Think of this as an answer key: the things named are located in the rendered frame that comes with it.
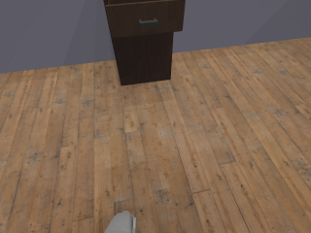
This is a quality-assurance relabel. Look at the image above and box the drawer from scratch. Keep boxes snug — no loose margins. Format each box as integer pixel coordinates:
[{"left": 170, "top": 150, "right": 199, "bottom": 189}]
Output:
[{"left": 105, "top": 0, "right": 186, "bottom": 39}]

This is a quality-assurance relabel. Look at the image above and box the handle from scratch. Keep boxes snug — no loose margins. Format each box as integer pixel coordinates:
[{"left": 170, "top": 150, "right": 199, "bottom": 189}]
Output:
[{"left": 139, "top": 17, "right": 158, "bottom": 28}]

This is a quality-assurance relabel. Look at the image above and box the cabinet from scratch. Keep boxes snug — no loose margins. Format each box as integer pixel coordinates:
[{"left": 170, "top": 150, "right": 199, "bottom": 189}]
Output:
[{"left": 103, "top": 0, "right": 174, "bottom": 86}]

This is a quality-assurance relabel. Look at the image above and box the robot left thigh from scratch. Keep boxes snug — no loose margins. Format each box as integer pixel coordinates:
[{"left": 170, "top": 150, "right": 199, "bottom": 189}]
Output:
[{"left": 104, "top": 213, "right": 137, "bottom": 233}]

